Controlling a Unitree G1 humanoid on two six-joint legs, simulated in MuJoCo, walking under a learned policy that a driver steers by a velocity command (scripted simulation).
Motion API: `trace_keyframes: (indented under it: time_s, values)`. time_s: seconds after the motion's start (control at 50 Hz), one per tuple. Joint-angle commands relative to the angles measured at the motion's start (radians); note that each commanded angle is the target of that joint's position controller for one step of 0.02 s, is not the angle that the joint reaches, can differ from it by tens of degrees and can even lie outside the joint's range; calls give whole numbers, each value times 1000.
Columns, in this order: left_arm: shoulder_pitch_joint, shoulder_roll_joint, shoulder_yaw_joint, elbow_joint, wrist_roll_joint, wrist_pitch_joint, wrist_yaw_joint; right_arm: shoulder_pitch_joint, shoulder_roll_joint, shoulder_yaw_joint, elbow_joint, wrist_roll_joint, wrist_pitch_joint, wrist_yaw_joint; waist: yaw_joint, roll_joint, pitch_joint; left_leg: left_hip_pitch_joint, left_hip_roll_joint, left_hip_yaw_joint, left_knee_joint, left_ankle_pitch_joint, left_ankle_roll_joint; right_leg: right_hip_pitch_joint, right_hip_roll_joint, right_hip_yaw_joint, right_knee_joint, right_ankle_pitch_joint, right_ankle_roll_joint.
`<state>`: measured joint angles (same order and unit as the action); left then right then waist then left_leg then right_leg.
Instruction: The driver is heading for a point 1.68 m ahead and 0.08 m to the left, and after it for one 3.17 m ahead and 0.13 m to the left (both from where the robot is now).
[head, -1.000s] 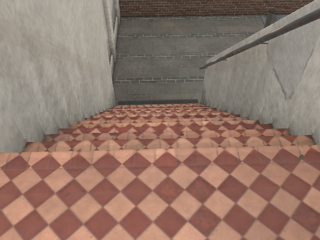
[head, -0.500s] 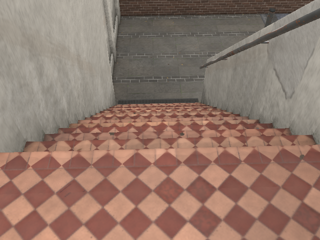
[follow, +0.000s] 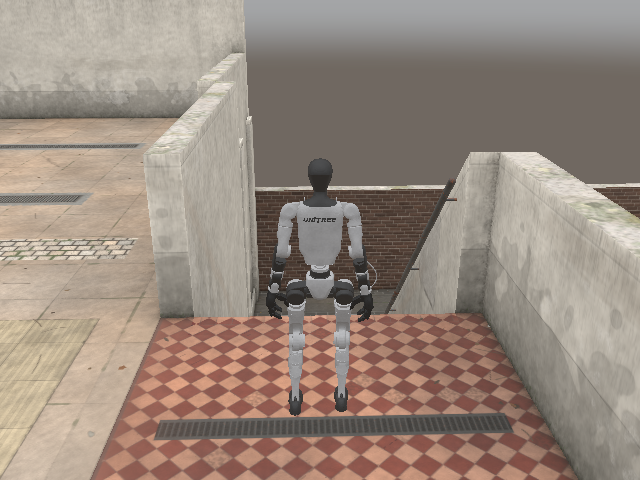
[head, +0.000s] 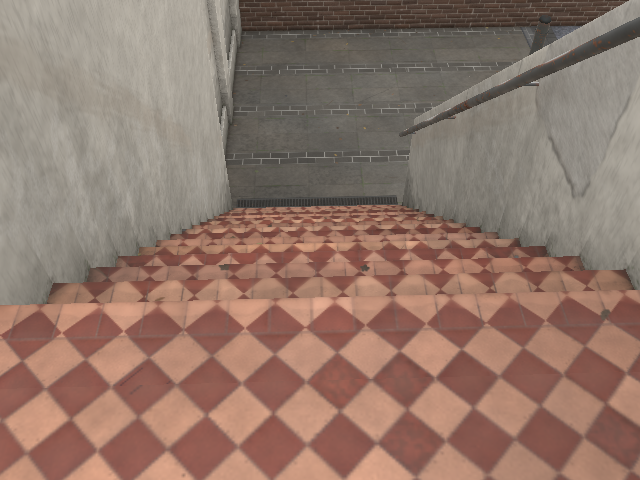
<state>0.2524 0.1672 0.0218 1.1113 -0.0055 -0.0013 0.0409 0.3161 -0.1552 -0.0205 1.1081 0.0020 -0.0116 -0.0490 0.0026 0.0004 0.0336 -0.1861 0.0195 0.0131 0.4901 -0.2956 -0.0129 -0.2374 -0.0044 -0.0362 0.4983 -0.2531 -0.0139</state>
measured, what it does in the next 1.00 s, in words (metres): walks ahead: right foot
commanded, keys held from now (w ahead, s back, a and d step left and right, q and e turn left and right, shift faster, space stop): no key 0.14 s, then w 0.86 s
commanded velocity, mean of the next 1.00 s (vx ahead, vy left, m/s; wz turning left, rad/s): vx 0.31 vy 0.00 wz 0.00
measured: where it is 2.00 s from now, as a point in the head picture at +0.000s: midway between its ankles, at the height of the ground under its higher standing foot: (318, 350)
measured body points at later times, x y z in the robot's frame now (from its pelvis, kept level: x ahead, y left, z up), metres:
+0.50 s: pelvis +0.07 +0.04 +0.00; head +0.07 +0.06 +0.45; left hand +0.07 +0.29 -0.16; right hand +0.03 -0.20 -0.15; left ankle +0.01 +0.13 -0.74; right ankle +0.01 -0.10 -0.68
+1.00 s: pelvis +0.33 +0.00 -0.01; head +0.37 +0.00 +0.44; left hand +0.45 +0.26 -0.14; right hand +0.33 -0.25 -0.15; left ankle +0.19 +0.14 -0.62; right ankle +0.41 -0.08 -0.74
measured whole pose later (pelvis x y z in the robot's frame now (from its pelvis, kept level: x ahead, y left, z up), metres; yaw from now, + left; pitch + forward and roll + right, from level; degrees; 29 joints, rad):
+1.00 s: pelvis +0.33 +0.00 -0.01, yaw +1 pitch +1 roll -1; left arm 0.12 0.23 0.06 0.95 -0.01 -0.10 -0.04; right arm 0.36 -0.21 -0.05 1.00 0.03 -0.11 -0.02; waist -0.01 0.02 0.04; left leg -0.36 0.04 -0.05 1.28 -0.38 0.06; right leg -0.37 0.05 -0.09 0.48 -0.14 -0.08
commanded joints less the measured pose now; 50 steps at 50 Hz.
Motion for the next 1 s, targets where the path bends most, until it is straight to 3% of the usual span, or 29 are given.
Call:
trace_keyframes:
  time_s: [0.02,0.14,0.16,0.2,0.24,0.3,0.34,0.38,0.4,0.42,0.44,0.46,0.48,0.52,0.54,0.58,0.66,0.7,0.76,0.82,0.84,0.86,0.88,0.9,0.92,0.94,0.96,0.98,1.0]
  values:
    - [56,86,13,-16,0,-5,3,83,-81,-12,-9,0,-3,-2,0,3,26,-68,10,-8,-87,127,23,30,-30,35,-82,131,-26]
    - [61,84,13,-16,0,-5,3,88,-78,-13,-11,0,-4,-2,0,3,28,-68,9,-8,-87,127,24,30,-30,34,-81,131,-25]
    - [80,78,13,-6,-1,-4,4,108,-70,-11,0,1,-2,-3,0,0,3,-59,-4,6,-84,28,28,40,-20,25,-83,20,-29]
    - [91,112,27,-7,-15,-1,8,104,-89,-21,-8,13,-1,-8,5,-14,49,-126,-30,26,-35,-286,60,-20,-15,38,-83,-368,-63]
    - [114,128,35,-16,-24,-18,6,76,-77,-20,-37,18,-20,-6,19,-51,125,-240,-14,9,22,-379,87,-57,-92,153,-138,-550,-114]
    - [215,192,61,-2,-25,-51,-5,16,-32,-13,-78,21,-63,17,48,-175,104,-325,-19,46,283,-170,95,11,-315,502,-303,-616,-238]
    - [140,188,58,-38,-14,-66,-8,16,-47,-21,-89,28,-77,30,7,-152,103,-293,18,1,356,-221,127,-61,-346,532,-336,-549,-246]
    - [-11,192,57,-90,-41,-64,-13,120,-37,-25,-57,35,-87,31,-86,-146,107,-51,13,31,54,-152,160,-204,-252,337,-285,-436,-161]
    - [-38,181,56,-101,-45,-59,-16,191,-51,-36,-13,25,-87,28,-110,-99,98,110,-42,72,-31,-37,137,-281,-161,210,-187,-341,-118]
    - [-58,149,48,-115,-41,-63,-19,300,-97,-55,23,14,-84,26,-140,21,59,246,31,-51,-79,-40,139,-373,-86,99,30,-223,-72]
    - [-72,90,33,-145,-32,-79,-23,432,-206,-83,32,19,-85,26,-168,293,8,369,268,-438,-266,-165,226,-532,12,-48,400,-157,-16]
    - [-88,85,31,-166,-34,-100,-25,437,-219,-75,22,3,-102,38,-150,315,27,338,386,-710,-338,-224,316,-659,27,45,616,-271,-36]
    - [-78,100,33,-164,-47,-111,-32,348,-154,-53,-1,1,-115,39,-92,171,90,320,380,-655,-321,-207,305,-743,-36,100,740,-203,-60]
    - [-63,118,38,-151,-32,-124,-42,225,-130,-37,-41,6,-117,54,-40,57,87,298,297,-430,-322,-30,233,-753,-93,96,734,-18,-82]
    - [-74,137,47,-152,-21,-126,-45,204,-113,-29,-49,4,-109,58,-30,52,87,279,265,-336,-325,121,203,-718,-113,85,676,33,-79]
    - [-89,112,47,-153,-20,-116,-57,242,-83,-16,-42,-4,-92,53,-32,84,64,253,209,-205,-326,314,176,-646,-111,41,605,89,-60]
    - [-295,59,20,-235,-19,-103,-66,248,-138,-19,-66,-10,-83,28,-63,69,111,132,162,-96,-374,391,173,-541,-68,-20,293,231,-28]
    - [-368,65,14,-265,-24,-102,-73,272,-168,-26,-66,-4,-85,23,-77,93,121,108,169,-79,-405,370,179,-459,-39,-48,179,278,-28]
    - [-416,91,14,-297,-31,-102,-87,292,-169,-34,-49,11,-87,24,-68,105,139,188,206,-60,-382,441,179,-432,-29,-38,86,284,-59]
    - [-334,152,40,-297,-26,-111,-92,252,-199,-48,-56,7,-78,24,12,143,33,303,232,-33,-212,888,147,-271,27,-60,59,214,-110]
    - [-205,190,61,-264,-27,-111,-88,229,-209,-52,-61,4,-70,24,82,166,-52,299,217,-11,-59,1051,131,-108,63,-80,62,195,-133]
    - [-26,234,85,-210,-29,-106,-80,198,-211,-50,-73,2,-67,27,168,167,-149,185,181,8,155,1047,101,150,47,-55,51,227,-165]
    - [159,321,107,-172,-14,-96,-65,195,-170,-35,-102,-13,-73,33,207,24,-299,-73,103,34,502,636,73,473,-185,223,61,176,-233]
    - [193,327,99,-157,5,-94,-74,355,3,6,-87,5,-94,48,101,-246,-486,-386,-92,-89,850,-249,30,730,-422,755,-104,-14,-401]
    - [142,235,76,-155,-3,-95,-78,253,-101,-21,-98,33,-120,49,128,-164,-394,-477,-49,-196,961,-250,64,632,-369,777,-200,-56,-340]
    - [40,186,62,-169,-11,-99,-78,143,-150,-37,-140,55,-127,46,98,-128,-216,-539,1,-139,968,-177,77,463,-341,594,-214,11,-293]
    - [-54,157,50,-191,-10,-107,-82,81,-162,-41,-160,48,-129,34,58,-8,-139,-491,59,-115,916,-77,82,280,-309,464,-242,125,-263]
    - [-96,129,43,-192,4,-114,-88,64,-161,-56,-163,34,-121,23,20,16,-94,-437,90,-103,864,-24,85,144,-269,367,-267,188,-243]
    - [-99,110,37,-180,15,-118,-91,104,-135,-58,-159,29,-104,20,-18,-18,-87,-371,118,-109,827,9,90,64,-233,302,-296,186,-233]
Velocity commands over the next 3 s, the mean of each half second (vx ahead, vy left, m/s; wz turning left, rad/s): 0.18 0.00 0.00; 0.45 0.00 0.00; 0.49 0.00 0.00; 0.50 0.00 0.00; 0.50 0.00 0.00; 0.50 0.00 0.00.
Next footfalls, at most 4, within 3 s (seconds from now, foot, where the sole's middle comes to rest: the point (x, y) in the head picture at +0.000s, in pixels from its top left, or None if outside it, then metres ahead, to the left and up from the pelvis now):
0.86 right None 0.45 -0.08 -0.77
1.42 left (263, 366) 0.76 0.17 -0.77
2.00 right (370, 314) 0.91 -0.09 -0.77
2.40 left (283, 307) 1.08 0.15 -0.99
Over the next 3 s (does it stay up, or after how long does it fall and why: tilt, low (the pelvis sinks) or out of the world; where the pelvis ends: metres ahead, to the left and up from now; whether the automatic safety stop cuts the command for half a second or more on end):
stays up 1.24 -0.01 -0.44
